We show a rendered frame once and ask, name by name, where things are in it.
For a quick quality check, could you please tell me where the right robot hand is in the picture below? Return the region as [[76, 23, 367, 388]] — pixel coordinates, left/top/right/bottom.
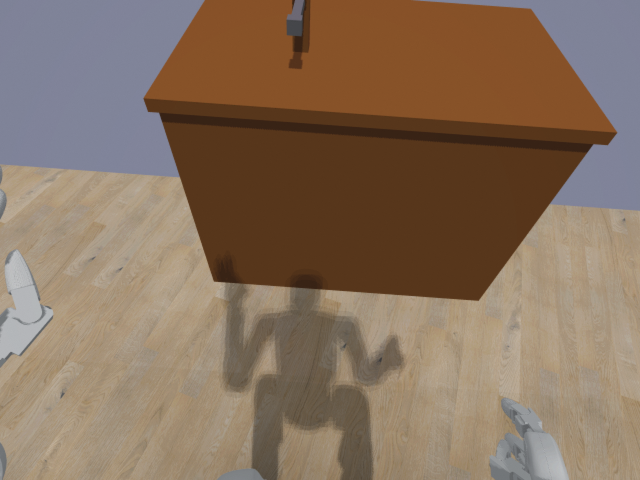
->
[[489, 398, 569, 480]]

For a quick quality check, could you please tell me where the counter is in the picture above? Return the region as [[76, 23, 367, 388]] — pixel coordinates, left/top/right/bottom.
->
[[143, 0, 617, 301]]

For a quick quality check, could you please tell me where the left robot hand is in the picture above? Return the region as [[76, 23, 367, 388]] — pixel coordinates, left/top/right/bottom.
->
[[0, 166, 53, 368]]

